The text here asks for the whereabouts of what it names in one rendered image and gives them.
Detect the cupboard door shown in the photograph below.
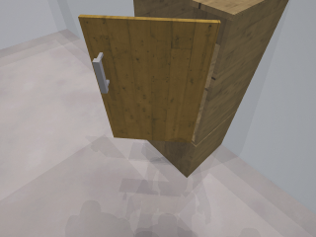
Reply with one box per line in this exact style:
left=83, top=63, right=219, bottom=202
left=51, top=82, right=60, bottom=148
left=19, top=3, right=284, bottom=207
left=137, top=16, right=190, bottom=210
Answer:
left=78, top=14, right=221, bottom=143

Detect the handle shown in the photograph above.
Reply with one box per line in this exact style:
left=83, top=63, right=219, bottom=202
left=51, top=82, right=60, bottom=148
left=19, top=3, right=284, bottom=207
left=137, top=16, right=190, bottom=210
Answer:
left=92, top=52, right=110, bottom=94

